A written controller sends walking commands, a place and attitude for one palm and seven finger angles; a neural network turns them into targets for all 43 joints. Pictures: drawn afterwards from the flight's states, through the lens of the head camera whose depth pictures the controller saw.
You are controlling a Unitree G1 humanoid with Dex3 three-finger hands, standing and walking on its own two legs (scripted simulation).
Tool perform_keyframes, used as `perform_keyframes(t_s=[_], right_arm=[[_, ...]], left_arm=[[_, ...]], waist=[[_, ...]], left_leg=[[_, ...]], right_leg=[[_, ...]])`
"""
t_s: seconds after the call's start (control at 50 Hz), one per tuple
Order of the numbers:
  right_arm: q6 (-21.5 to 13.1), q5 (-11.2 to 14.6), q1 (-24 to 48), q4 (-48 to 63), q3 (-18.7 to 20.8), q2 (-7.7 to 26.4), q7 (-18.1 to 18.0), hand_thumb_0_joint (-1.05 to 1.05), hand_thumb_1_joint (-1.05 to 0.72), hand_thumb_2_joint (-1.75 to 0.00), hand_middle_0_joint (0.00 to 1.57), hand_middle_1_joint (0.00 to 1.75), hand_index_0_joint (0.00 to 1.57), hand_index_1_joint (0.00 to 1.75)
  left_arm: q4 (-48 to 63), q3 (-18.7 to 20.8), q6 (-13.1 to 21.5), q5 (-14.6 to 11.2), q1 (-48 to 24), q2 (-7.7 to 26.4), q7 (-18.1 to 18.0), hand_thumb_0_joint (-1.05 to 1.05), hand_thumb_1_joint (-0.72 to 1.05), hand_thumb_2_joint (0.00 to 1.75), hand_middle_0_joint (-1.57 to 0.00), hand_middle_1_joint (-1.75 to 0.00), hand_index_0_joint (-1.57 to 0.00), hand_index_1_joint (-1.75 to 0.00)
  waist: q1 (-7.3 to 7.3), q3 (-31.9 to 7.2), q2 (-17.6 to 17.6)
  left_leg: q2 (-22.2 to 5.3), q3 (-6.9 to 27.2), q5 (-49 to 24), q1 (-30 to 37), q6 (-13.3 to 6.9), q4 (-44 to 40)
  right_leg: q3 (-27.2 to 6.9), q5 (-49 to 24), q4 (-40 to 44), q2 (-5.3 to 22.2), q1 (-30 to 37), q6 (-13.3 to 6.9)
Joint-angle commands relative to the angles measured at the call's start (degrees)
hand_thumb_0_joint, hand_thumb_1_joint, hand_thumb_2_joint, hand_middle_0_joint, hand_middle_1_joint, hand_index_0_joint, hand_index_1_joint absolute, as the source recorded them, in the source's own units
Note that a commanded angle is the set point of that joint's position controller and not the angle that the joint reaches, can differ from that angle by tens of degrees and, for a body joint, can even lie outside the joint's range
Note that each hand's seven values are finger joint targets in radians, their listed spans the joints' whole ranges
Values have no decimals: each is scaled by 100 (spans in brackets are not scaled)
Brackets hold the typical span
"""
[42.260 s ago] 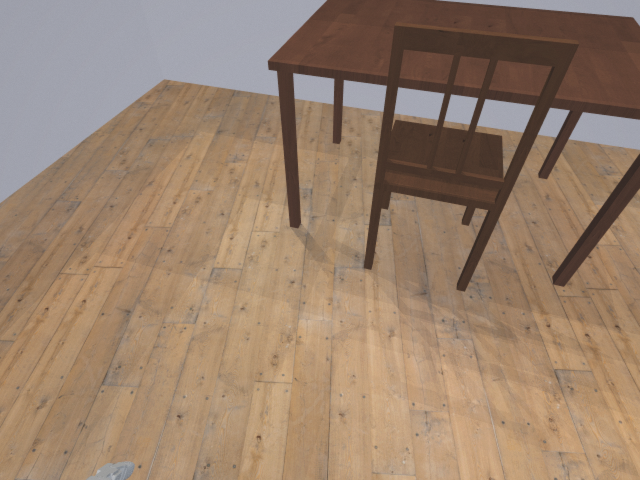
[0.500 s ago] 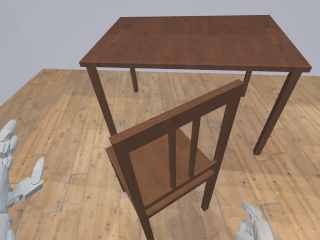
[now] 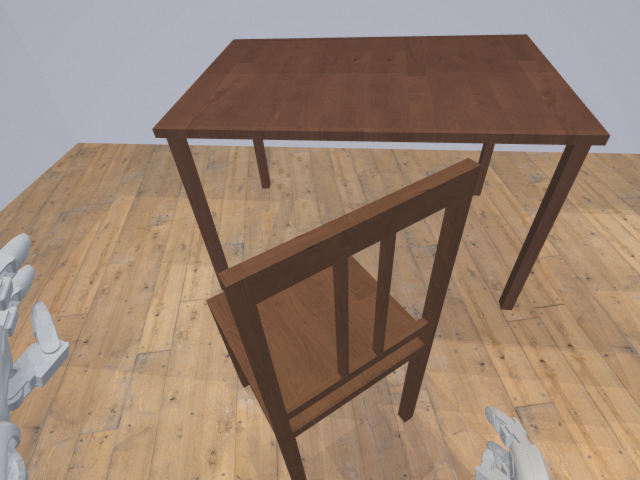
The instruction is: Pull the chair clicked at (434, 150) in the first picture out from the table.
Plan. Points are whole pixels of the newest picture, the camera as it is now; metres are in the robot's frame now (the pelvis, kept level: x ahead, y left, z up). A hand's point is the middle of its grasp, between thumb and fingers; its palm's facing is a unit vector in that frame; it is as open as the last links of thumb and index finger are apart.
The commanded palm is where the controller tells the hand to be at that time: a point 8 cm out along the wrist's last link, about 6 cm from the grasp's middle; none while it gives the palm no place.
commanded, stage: step back with the hand held close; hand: left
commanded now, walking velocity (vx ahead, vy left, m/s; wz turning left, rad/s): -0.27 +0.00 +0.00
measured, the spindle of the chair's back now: (341, 323) +0.39 +0.02 -0.07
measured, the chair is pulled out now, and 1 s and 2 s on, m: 0.48 0.48 0.48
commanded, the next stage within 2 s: none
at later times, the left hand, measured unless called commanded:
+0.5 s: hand (50, 365) +0.16 +0.27 +0.17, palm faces +0.42 -0.74 -0.53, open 7.4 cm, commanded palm +0.11 +0.30 +0.18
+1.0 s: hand (21, 420) +0.12 +0.26 +0.16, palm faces +0.46 -0.71 -0.53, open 7.4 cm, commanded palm +0.06 +0.30 +0.18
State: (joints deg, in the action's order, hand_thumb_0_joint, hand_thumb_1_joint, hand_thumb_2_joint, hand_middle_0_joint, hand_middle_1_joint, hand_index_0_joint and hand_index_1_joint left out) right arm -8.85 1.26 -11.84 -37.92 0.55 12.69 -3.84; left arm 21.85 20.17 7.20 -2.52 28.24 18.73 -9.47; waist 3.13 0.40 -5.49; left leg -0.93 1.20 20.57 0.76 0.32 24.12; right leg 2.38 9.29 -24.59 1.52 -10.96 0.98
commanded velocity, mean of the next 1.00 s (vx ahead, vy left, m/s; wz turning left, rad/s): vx -0.30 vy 0.00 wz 0.03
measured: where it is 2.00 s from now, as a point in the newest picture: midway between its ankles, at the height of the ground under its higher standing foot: outside the picture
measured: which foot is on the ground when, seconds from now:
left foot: down 0.00-1.00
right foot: down 0.00-1.00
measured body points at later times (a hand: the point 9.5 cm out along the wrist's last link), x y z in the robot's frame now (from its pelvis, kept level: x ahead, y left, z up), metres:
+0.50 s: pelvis -0.04 +0.01 -0.01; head -0.02 -0.01 +0.44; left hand +0.14 +0.30 +0.19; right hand +0.13 -0.23 -0.10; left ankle -0.08 +0.12 -0.74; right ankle +0.05 -0.13 -0.74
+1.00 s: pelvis -0.09 +0.00 -0.01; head -0.07 -0.01 +0.44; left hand +0.09 +0.30 +0.19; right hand +0.07 -0.25 -0.10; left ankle -0.08 +0.12 -0.74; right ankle +0.05 -0.13 -0.74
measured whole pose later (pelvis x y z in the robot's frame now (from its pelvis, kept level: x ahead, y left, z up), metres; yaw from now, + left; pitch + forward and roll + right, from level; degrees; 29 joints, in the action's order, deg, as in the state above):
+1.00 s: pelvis -0.09 +0.00 -0.01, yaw +0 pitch +0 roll +1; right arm -4.4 0.9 -13.7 -33.5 1.6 13.1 -3.6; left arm 28.9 25.9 11.1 -0.4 32.1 24.2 -11.4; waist -0.2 2.1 0.2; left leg 0.7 -0.1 18.3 -17.1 0.1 35.5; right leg 0.4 3.5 -29.1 2.9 -25.8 1.0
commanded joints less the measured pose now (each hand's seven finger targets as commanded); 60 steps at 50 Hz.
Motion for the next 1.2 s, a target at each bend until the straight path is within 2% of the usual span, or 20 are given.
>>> perform_keyframes(t_s=[0.0, 0.02, 0.04, 0.08, 0.14, 0.2, 0.28, 0.32, 0.42, 0.52, 0.56, 0.62, 0.7, 0.76, 0.88, 0.98, 1.02, 1.06, 1.12, 1.18], right_arm=[[-228, 59, 666, 1102, 200, 686, -54, 0, -90, -90, 20, 30, 20, 30], [-178, 43, 617, 1041, 161, 604, -71, 0, -90, -90, 20, 30, 20, 30], [-169, 21, 676, 1017, 171, 587, -70, 0, -90, -90, 20, 30, 20, 30], [-86, -12, 663, 1082, 193, 664, -18, 0, -90, -90, 20, 30, 20, 30], [37, -31, 736, 1185, 217, 691, 37, 0, -90, -90, 20, 30, 20, 30], [143, -32, 780, 1275, 297, 659, 65, 0, -90, -90, 20, 30, 20, 30], [204, 6, 775, 1326, 330, 564, -8, 0, -90, -90, 20, 30, 20, 30], [211, 23, 779, 1316, 347, 565, -52, 0, -90, -90, 20, 30, 20, 30], [220, 11, 710, 1243, 370, 541, -109, 0, -90, -90, 20, 30, 20, 30], [266, 15, 616, 1260, 336, 576, -117, 0, -90, -90, 20, 30, 20, 30], [260, -8, 552, 1312, 302, 584, -120, 0, -90, -90, 20, 30, 20, 30], [252, -20, 492, 1316, 277, 602, -128, 0, -90, -90, 20, 30, 20, 30], [197, -63, 434, 1396, 212, 623, -88, 0, -90, -90, 20, 30, 20, 30], [160, -50, 436, 1434, 205, 650, -90, 0, -90, -90, 20, 30, 20, 30], [166, -55, 443, 1382, 307, 680, -18, 0, -90, -90, 20, 30, 20, 30], [95, -27, 434, 1401, 355, 730, 3, 0, -90, -90, 20, 30, 20, 30], [84, -16, 393, 1360, 381, 719, -6, 0, -90, -90, 20, 30, 20, 30], [74, -59, 344, 1298, 371, 702, 10, 0, -90, -90, 20, 30, 20, 30], [49, -107, 396, 1267, 337, 710, 9, 0, -90, -90, 20, 30, 20, 30], [22, -106, 354, 1270, 335, 712, 22, 0, -90, -90, 20, 30, 20, 30]], left_arm=[[1586, 1380, 596, -93, -1603, 1963, -108, 0, 90, 90, -20, -30, -20, -30], [1466, 1364, 675, -36, -1694, 1961, -86, 0, 90, 90, -20, -30, -20, -30], [1107, 1232, 645, -25, -1203, 1683, -85, 0, 90, 90, -20, -30, -20, -30], [922, 952, 584, -8, -557, 1250, -41, 0, 90, 90, -20, -30, -20, -30], [1104, 849, 601, -4, 135, 1069, -21, 0, 90, 90, -20, -30, -20, -30], [1337, 1065, 601, 15, 497, 1256, -64, 0, 90, 90, -20, -30, -20, -30], [1713, 1319, 658, -17, 597, 1522, -148, 0, 90, 90, -20, -30, -20, -30], [1913, 1398, 683, -31, 502, 1639, -177, 0, 90, 90, -20, -30, -20, -30], [1703, 1274, 630, -11, 522, 1448, -213, 0, 90, 90, -20, -30, -20, -30], [1430, 1051, 521, 48, 248, 1278, -244, 0, 90, 90, -20, -30, -20, -30], [1395, 956, 507, 91, 41, 1245, -258, 0, 90, 90, -20, -30, -20, -30], [1499, 1033, 506, 142, -216, 1467, -293, 0, 90, 90, -20, -30, -20, -30], [1660, 1087, 545, 172, -270, 1541, -314, 0, 90, 90, -20, -30, -20, -30], [1850, 1146, 596, 167, -152, 1575, -332, 0, 90, 90, -20, -30, -20, -30], [1818, 1291, 646, 154, 263, 1552, -337, 0, 90, 90, -20, -30, -20, -30], [1634, 1292, 713, 238, 111, 1458, -355, 0, 90, 90, -20, -30, -20, -30], [1603, 1305, 709, 233, -8, 1532, -355, 0, 90, 90, -20, -30, -20, -30], [1676, 1230, 724, 203, -31, 1526, -330, 0, 90, 90, -20, -30, -20, -30], [1845, 1262, 784, 228, -88, 1599, -348, 0, 90, 90, -20, -30, -20, -30], [2034, 1306, 843, 244, -15, 1566, -347, 0, 90, 90, -20, -30, -20, -30]], waist=[[-154, 506, 233], [-183, 553, 239], [-182, 545, 317], [-208, 129, 306], [-209, -581, 54], [-216, -987, 413], [-234, -1165, 475], [-245, -1143, 215], [-272, -864, -51], [-280, -276, 144], [-278, -41, 370], [-280, 49, 558], [-253, -180, 755], [-252, -305, 404], [-245, -581, 207], [-265, -161, 173], [-279, -91, 593], [-304, -207, 973], [-303, -235, 596], [-307, -406, 428]], left_leg=[[-253, -62, -680, -1401, -192, -463], [-231, 49, -339, -1489, -186, -481], [-227, 64, -386, -1468, -198, -465], [-280, 41, -805, -1372, -177, -478], [-432, 66, -1624, -1315, -159, -511], [-525, 109, -2328, -1285, -127, -289], [-555, 188, -2716, -1393, -52, -97], [-568, 252, -2838, -1486, -23, -67], [-671, 289, -2536, -1702, -78, -116], [-611, 310, -645, -2508, -171, -333], [-511, 257, 244, -2780, -217, -307], [-351, 214, 837, -2731, -264, -96], [-259, 244, 1018, -2609, -293, 79], [-325, 323, 1083, -2699, -324, -82], [-442, 338, 445, -3013, -316, -83], [-638, 560, 1764, -4153, -479, -310], [-498, 515, 1587, -4006, -426, -30], [-267, 340, 1101, -3244, -314, 394], [-332, 398, 1440, -3123, -358, 334], [-487, 550, 1445, -3415, -433, 23]], right_leg=[[-918, -258, 632, 405, 133, -253], [-949, 109, 729, 509, 70, -300], [-987, 84, 763, 516, 60, -319], [-865, -492, 515, 490, 372, -277], [-572, -1448, 20, 500, 858, -200], [-535, -2202, -209, 561, 1005, -178], [-579, -2781, -467, 653, 1010, -213], [-581, -2834, -572, 676, 966, -232], [-493, -2216, -659, 575, 642, -158], [-656, -944, -451, 521, 440, -149], [-826, -30, -200, 514, 228, -128], [-1145, 974, 358, 632, -149, -173], [-1191, 1860, 677, 697, -324, -168], [-1067, 1806, 527, 616, -176, -130], [-880, 402, -68, 573, 313, -110], [-912, 1101, -570, 464, 512, -102], [-1088, 1088, -317, 552, 251, -166], [-1299, 1058, 190, 772, -343, -278], [-1315, 1720, 337, 779, -584, -288], [-1068, 1378, -130, 570, -188, -187]])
